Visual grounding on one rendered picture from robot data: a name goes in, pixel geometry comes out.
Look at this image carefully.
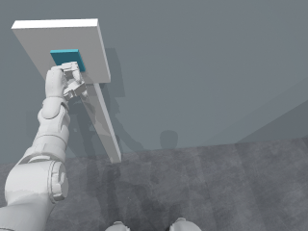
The robot left upper arm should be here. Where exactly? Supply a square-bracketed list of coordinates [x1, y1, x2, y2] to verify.
[0, 160, 69, 231]

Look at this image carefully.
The robot left forearm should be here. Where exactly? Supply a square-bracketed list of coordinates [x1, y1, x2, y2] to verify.
[5, 97, 70, 204]

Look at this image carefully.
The left robot hand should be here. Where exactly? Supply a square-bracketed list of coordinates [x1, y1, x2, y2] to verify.
[45, 62, 89, 104]

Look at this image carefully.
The panel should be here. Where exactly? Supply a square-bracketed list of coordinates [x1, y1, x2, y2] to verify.
[11, 18, 121, 164]

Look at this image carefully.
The left robot shin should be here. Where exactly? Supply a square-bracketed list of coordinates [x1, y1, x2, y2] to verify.
[113, 221, 124, 225]

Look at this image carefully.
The right robot shin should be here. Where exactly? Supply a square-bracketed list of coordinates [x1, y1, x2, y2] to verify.
[174, 218, 186, 223]

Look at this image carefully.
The button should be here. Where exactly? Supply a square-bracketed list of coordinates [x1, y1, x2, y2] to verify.
[50, 49, 86, 72]

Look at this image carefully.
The robot shin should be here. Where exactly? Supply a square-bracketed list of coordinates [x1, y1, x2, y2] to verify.
[174, 218, 186, 223]
[113, 221, 124, 225]

